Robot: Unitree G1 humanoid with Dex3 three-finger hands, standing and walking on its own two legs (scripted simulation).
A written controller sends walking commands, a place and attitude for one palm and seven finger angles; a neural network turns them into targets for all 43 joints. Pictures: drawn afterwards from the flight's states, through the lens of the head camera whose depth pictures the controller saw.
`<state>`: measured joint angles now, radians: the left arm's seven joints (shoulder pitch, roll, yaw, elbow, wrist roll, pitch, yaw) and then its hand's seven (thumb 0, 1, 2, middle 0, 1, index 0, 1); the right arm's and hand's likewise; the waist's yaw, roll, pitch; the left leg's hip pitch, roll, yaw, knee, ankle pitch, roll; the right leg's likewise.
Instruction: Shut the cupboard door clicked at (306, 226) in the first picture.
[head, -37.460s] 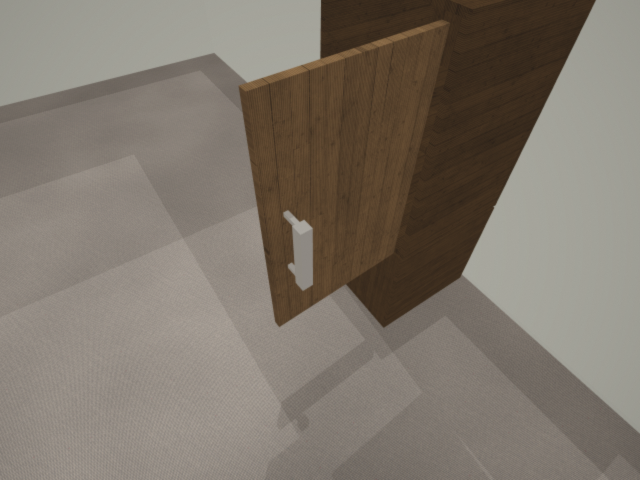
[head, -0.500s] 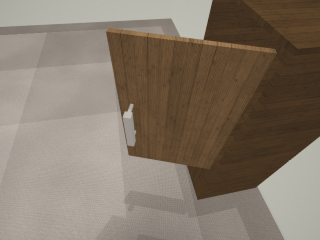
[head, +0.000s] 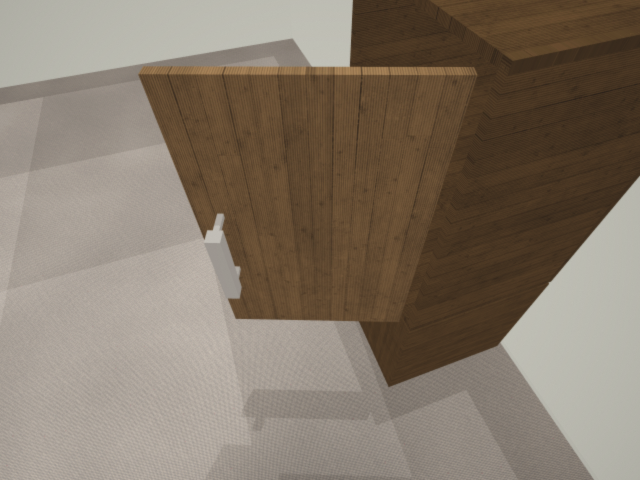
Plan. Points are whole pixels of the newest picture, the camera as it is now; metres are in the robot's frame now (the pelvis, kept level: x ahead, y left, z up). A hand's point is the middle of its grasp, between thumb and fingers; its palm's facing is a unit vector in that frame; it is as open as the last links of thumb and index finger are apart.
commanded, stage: look again from close up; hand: left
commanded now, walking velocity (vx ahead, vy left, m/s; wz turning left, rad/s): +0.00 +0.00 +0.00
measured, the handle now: (227, 257) +0.47 +0.17 -0.06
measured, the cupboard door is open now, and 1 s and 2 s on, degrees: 69 69 69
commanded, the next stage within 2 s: raise the hand and make a fist in 0.38 s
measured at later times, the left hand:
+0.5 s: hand out of the picture +0.02 +0.15 -0.16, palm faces +0.04 -0.97 -0.23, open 7.3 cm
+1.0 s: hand out of the picture +0.10 +0.18 -0.09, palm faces +0.02 -1.00 +0.00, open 5.7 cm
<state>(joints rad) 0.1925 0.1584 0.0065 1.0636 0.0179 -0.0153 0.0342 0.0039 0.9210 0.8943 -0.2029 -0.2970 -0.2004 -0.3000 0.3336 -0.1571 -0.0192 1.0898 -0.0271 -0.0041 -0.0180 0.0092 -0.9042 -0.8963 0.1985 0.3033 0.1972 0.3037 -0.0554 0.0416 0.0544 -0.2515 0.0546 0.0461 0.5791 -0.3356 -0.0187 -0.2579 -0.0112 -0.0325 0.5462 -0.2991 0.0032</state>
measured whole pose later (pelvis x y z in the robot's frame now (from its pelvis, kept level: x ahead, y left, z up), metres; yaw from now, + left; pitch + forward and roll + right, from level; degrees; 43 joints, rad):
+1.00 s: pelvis -0.08 +0.00 -0.12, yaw +3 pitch +14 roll -1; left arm 0.44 0.21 0.07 0.04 -0.23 -0.54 -0.28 0.02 0.90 0.89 -0.51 -0.63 -0.51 -0.63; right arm 0.12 -0.26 -0.05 0.47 0.00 -0.28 -0.02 0.01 -0.90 -0.90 0.20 0.30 0.20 0.30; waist 0.05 -0.03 -0.10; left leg -1.02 0.03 -0.02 1.34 -0.56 0.00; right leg -1.02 -0.07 -0.07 1.30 -0.52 0.01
